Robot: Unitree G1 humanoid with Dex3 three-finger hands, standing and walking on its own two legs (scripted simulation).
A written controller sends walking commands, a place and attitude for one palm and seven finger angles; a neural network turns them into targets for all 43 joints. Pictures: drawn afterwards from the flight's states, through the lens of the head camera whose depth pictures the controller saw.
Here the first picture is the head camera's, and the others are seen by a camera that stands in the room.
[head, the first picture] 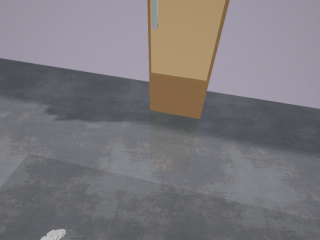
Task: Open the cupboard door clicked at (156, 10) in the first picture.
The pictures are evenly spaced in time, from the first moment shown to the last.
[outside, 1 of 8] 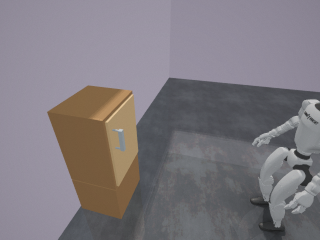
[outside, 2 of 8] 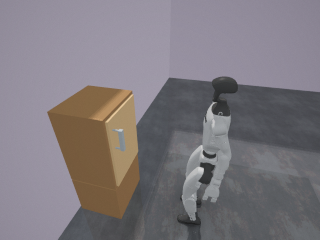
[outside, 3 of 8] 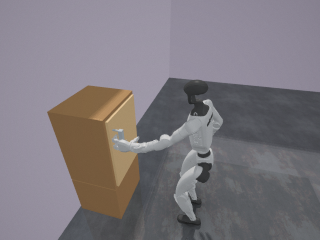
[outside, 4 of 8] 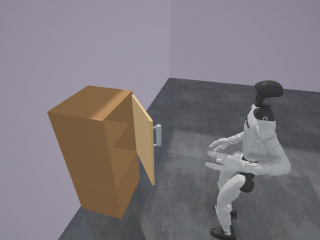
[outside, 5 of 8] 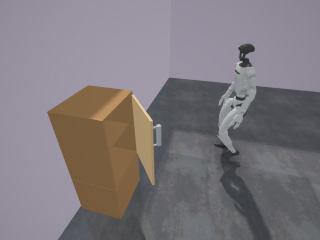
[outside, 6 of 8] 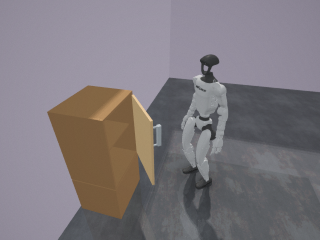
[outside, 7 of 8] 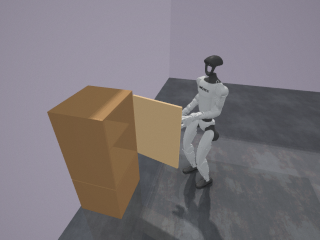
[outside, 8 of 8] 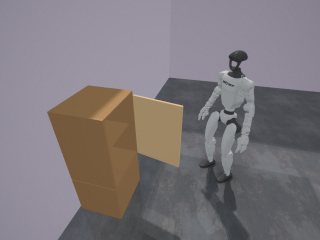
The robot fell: no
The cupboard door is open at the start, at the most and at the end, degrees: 0 81 79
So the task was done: yes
